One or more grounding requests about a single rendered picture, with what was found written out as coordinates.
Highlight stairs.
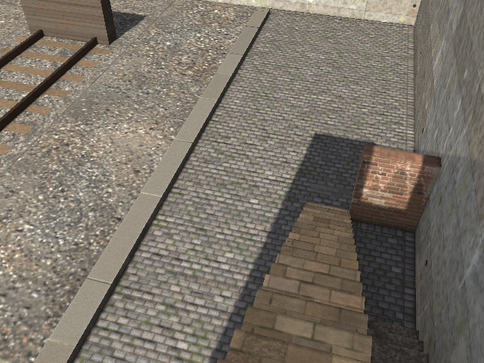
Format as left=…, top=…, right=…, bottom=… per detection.
left=217, top=202, right=372, bottom=363

